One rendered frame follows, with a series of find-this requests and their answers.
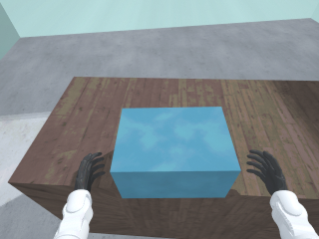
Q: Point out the robot right forearm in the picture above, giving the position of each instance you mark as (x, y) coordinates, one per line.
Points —
(290, 216)

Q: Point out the carton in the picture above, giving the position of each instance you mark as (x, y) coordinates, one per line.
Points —
(174, 153)

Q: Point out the robot left hand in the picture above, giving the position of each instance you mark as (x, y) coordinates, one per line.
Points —
(85, 176)

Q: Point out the robot right hand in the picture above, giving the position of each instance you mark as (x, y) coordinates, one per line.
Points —
(271, 173)

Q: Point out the pedestal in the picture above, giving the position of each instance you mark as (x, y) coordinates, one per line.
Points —
(280, 117)

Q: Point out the robot left forearm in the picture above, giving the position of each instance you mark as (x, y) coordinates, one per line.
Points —
(77, 214)

